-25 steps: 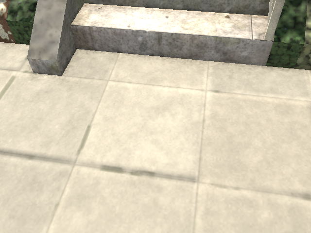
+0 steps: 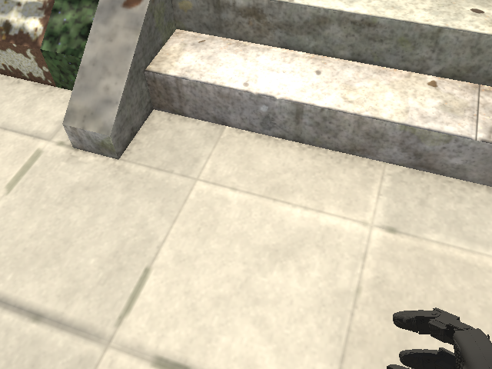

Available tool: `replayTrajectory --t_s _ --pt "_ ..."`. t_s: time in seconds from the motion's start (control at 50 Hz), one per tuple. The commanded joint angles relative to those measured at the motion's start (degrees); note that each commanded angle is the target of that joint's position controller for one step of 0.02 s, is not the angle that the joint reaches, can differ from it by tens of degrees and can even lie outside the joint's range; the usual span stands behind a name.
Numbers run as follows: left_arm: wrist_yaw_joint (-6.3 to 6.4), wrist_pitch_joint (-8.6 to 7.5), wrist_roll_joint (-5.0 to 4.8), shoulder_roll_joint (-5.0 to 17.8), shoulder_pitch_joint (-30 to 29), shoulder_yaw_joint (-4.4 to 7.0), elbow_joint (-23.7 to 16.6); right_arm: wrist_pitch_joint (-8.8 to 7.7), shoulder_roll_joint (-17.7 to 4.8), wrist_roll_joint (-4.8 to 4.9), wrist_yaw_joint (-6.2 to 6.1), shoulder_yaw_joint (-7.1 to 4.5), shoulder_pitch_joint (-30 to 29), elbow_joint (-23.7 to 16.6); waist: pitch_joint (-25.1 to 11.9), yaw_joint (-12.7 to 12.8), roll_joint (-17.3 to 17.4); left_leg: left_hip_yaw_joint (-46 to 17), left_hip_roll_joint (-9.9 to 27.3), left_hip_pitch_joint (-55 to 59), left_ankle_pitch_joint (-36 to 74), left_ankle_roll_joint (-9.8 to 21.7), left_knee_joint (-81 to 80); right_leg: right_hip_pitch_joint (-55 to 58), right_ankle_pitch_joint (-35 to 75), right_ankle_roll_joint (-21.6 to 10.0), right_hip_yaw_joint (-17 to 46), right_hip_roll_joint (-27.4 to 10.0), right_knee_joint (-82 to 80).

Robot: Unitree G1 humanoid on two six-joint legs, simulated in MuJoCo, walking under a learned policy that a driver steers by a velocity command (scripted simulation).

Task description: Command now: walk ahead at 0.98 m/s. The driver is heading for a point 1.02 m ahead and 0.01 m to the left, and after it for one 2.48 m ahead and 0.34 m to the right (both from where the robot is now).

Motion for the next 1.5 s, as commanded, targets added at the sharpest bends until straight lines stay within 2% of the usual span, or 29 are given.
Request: replayTrajectory --t_s 0.02,0.06,0.1,0.12,0.14,0.16,0.2,0.28,0.36,0.46,0.52,0.56,0.58,0.6,0.64,0.7,0.74,0.82,0.9,0.94,0.96,0.98,1.0,1.02,1.06,1.1,1.22,1.3,1.5 --pt "1.16 -0.76 0.28 10.19 0.49 1.52 -1.06 -0.79 -3.56 0.08 -0.91 -0.17 -4.61 -3.62 3.29 -3.66 -5.83 4.78 -6.12 13.96 -2.42 2.46 -5.09 -5.5 69.62 2.02 1.78 -14.5 4.53" --pt "2.62 0.65 1.79 12.55 -0.38 1.95 0.17 -0.82 -7.12 -0.01 -2.26 -1.46 3.51 -1.4 -2.34 -8.77 -7.98 3.08 -8.78 23.3 -9.11 3.9 -7.26 -1.05 79.93 2.32 2.34 -16.54 17.63" --pt "3.06 1.84 2.61 14.56 -6.94 2.61 -0.69 -0.77 -11.75 -0.09 -4.09 -3.78 28.15 5.84 -12.87 -20.27 -7.92 -2.65 -4.32 49.33 -13.28 7.28 -9.63 -11.71 71.08 1.66 0.82 -15.94 47.61" --pt "2.42 1.04 3.1 8.84 -8.97 1.43 -2.78 -0.45 -15.51 -1.1 -4.99 -5.07 36.01 7.45 -18.38 -20.19 2.48 -16.25 8.74 62.49 -25.61 8.9 -4.81 -26.58 23.14 -0.29 -0.76 -8.35 69.39" --pt "1.17 0.22 -1.16 4.85 -1.44 0.64 -4.49 -0.48 -15.27 -2.18 -4.14 -5.22 31.36 7.07 -22.01 -11.6 15.02 -50.88 20.52 74.29 -34.59 17.91 -15.54 -50.64 -12.24 1.33 5.05 0.19 86.16" --pt "1.6 -0.08 -0.07 9.18 -8.64 0.97 -5.15 -0.68 -11.13 -0.57 -3.31 -5.31 26.8 6.9 -13.47 -12.64 3.43 -46.04 16.69 66.58 -38.73 15.78 -21.51 -56.15 -4.13 -0.96 6.75 -5.29 82.35" --pt "0.87 0.0 0.77 8.02 -15.38 0.72 -6.6 -1.71 -5.62 -0.82 -2.81 -4.26 22.86 8.34 -1.44 -8.55 -4.5 -33.18 13.13 48.5 -29.62 13.25 -26.34 -53.62 0.1 -0.87 5.81 -8.84 75.83" --pt "-1.51 2.71 3.4 3.82 -19.37 -0.62 -9.26 -3.84 -4.24 0.76 -3.14 -3.25 24.8 11.85 5.78 -2.99 -0.92 -21.45 7.57 32.95 -26.3 9.85 -33.6 -53.17 0.6 2.37 4.0 -13.91 66.48" --pt "-2.52 2.06 2.71 4.35 -32.95 -1.66 -14.81 -5.33 -5.72 1.63 -2.23 -3.3 26.13 12.06 9.25 -4.52 -1.36 -9.1 1.43 25.8 -6.24 6.91 -37.63 -47.18 19.29 2.99 -1.99 -14.08 43.22" --pt "-2.32 1.82 1.9 6.38 -39.38 -1.55 -15.83 -5.47 -10.32 1.92 -2.78 -3.56 32.64 14.72 6.39 -7.24 0.84 -5.17 4.61 43.38 24.74 4.03 -37.07 -39.05 26.92 -0.25 -7.52 -8.1 28.33" --pt "-0.57 1.85 2.42 11.28 -25.91 0.59 -12.17 -3.28 -14.19 -0.33 -4.5 -4.13 32.67 15.82 -5.0 0.35 7.0 -4.5 7.53 51.27 49.71 2.22 -13.08 -23.97 11.93 -2.5 -7.03 -2.22 28.05" --pt "1.59 2.52 3.14 18.11 -3.17 3.54 -5.81 -2.37 -11.3 -1.29 -4.9 -3.72 29.73 14.36 -16.53 9.37 3.05 -3.36 3.2 34.4 24.63 2.22 23.55 2.4 -5.3 -4.91 4.32 -13.04 30.54" --pt "1.18 2.23 4.15 21.69 -4.73 4.7 -5.89 -3.48 -1.0 2.77 -3.49 -1.41 37.9 12.06 -26.69 0.39 -19.5 -6.72 -7.79 10.72 -30.8 -0.77 50.08 19.2 -17.23 -13.48 40.87 -31.22 20.73" --pt "0.13 2.45 2.93 18.4 -7.64 5.02 -5.99 -4.21 -7.76 2.74 -3.84 -2.43 32.19 11.4 -24.74 2.56 -10.3 -11.73 -5.44 2.55 -28.9 1.31 51.64 16.92 -19.39 -13.07 46.54 -28.27 13.35" --pt "-0.11 1.23 2.49 11.63 -13.91 3.79 -3.81 -4.32 -6.98 1.85 -3.52 -1.99 21.47 8.65 -6.68 -1.14 0.17 -10.57 0.37 2.52 -21.14 1.49 41.9 -3.65 -5.03 -9.58 27.77 -23.68 10.62" --pt "0.36 0.1 1.85 6.37 -14.86 1.91 -0.79 -1.66 -3.04 -0.96 -1.71 -0.98 21.33 8.03 -0.32 -7.35 -1.48 -10.96 3.6 9.84 -21.7 -0.16 33.91 -20.76 -0.31 -6.41 16.73 -18.45 5.34" --pt "-0.02 -1.04 0.55 8.11 -13.74 2.29 0.51 -0.9 -2.53 -1.61 -0.8 -0.51 16.27 5.65 3.96 -8.04 -2.98 -8.84 5.41 6.65 -19.4 -1.41 28.09 -24.46 3.4 -6.53 12.07 -17.32 0.99" --pt "-0.64 -2.13 -0.21 8.18 -13.99 2.07 0.69 -2.43 -2.22 -0.97 -0.18 0.74 3.36 0.8 8.01 -6.75 -1.02 -1.63 3.2 14.42 -0.86 -1.85 1.63 -29.4 28.75 -3.37 -0.73 -10.05 -1.75" --pt "0.37 -2.5 -0.36 10.85 -8.56 2.01 3.41 -3.42 -2.43 -1.17 -1.49 1.01 6.6 3.04 0.75 -6.38 -5.28 2.56 -5.02 26.61 8.04 0.22 -6.48 -17.07 57.21 -0.41 -1.87 -12.08 6.73" --pt "1.77 -1.37 0.34 12.45 -14.56 2.21 1.55 -4.03 -6.55 -1.87 -3.34 -0.87 25.43 9.49 -8.68 -15.99 -7.2 -1.25 -5.73 41.01 5.08 3.08 -6.4 -16.04 65.19 1.71 -1.48 -12.68 28.65" --pt "2.07 -1.09 -0.67 12.55 -17.32 2.17 0.92 -4.23 -8.21 -2.56 -4.2 -1.74 35.09 13.27 -11.51 -20.56 -6.13 -2.42 -2.96 49.4 12.24 3.63 -12.93 -19.87 54.61 2.79 -2.44 -9.79 42.87" --pt "2.15 -0.72 -1.28 9.65 -16.17 2.01 0.64 -4.62 -13.11 -2.75 -4.62 -3.03 38.33 15.67 -12.55 -19.52 4.86 -8.68 8.0 57.9 49.09 4.98 -10.93 -30.59 4.44 4.66 -6.18 -0.03 67.89" --pt "2.97 -0.37 -4.04 1.89 -0.48 0.5 1.62 -4.78 -14.97 -2.64 -4.3 -3.16 37.96 15.54 -25.06 -10.05 12.84 -27.29 24.24 72.06 91.01 11.75 -2.85 -42.06 -21.38 4.94 7.77 4.32 86.33" --pt "3.54 0.35 -2.94 3.7 2.05 0.47 3.16 -3.91 -14.66 0.06 -4.01 -3.97 33.0 14.01 -30.57 -8.99 7.27 -28.24 24.78 69.87 77.0 15.21 -6.77 -42.47 -15.12 4.38 12.44 1.06 88.59" --pt "3.07 2.18 1.64 5.83 -6.75 0.83 2.43 -2.9 -3.8 0.93 -4.32 -1.3 21.39 12.78 -14.92 -5.29 -2.82 -21.69 16.55 51.05 35.73 13.18 -14.72 -48.02 -9.24 5.95 4.64 -4.46 87.19" --pt "1.53 4.45 3.49 3.9 -10.0 0.8 1.92 -2.85 0.66 1.32 -5.22 0.88 21.89 14.89 -7.95 -3.72 -2.76 -14.25 12.58 35.85 31.45 10.91 -18.99 -43.86 -8.95 7.23 3.2 -5.68 84.99" --pt "3.58 8.81 1.5 0.05 -14.41 -0.16 0.51 -3.65 -1.88 -0.12 -4.54 0.93 23.34 17.9 -6.7 -3.56 6.23 -9.85 11.74 25.86 31.29 13.43 -22.61 -43.72 -10.99 6.77 -1.24 -4.08 93.88" --pt "5.5 9.06 1.95 -0.43 -27.15 -0.57 -6.22 -2.19 -3.67 0.23 -5.99 -0.32 30.68 20.35 -3.4 -7.23 2.47 -17.28 15.85 40.31 3.85 14.13 -24.05 -68.06 -15.4 4.94 2.5 -6.31 108.38" --pt "4.58 9.51 1.22 -2.86 -30.52 -2.12 -13.68 -1.39 -3.94 -0.59 -8.39 -1.45 23.82 17.71 -5.89 -6.53 5.06 -10.72 12.54 39.75 4.32 6.95 -23.94 -57.56 -15.2 5.7 1.78 -13.8 77.2"
Next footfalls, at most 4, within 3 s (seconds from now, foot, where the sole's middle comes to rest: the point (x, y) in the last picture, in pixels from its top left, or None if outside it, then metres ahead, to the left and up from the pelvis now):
0.10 left None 0.30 0.06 -0.76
0.56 right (332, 270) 0.76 -0.12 -0.76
0.98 left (282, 163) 1.17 0.04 -0.76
1.62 right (367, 185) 1.10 -0.25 -0.77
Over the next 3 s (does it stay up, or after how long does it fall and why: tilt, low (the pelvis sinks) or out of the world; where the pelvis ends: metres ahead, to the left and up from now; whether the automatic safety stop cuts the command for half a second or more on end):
stays up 1.05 -0.14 0.02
